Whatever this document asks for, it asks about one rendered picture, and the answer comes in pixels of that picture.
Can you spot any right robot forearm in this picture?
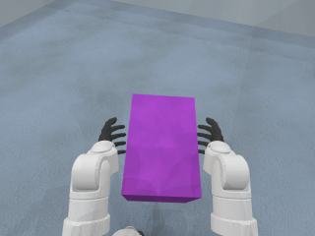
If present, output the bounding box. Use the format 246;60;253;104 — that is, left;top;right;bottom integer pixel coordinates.
203;141;259;236

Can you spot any left robot forearm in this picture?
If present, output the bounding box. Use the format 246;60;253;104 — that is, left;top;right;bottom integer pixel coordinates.
62;141;119;236

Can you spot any right robot hand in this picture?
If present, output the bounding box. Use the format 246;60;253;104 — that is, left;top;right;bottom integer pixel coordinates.
197;117;224;154

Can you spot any left robot hand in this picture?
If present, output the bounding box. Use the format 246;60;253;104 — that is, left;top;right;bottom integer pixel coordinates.
98;117;126;154

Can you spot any left robot shin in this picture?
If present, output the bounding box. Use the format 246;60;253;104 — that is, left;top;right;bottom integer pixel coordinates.
126;226;138;233

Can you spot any carton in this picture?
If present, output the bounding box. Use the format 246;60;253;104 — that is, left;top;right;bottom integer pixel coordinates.
121;93;202;204

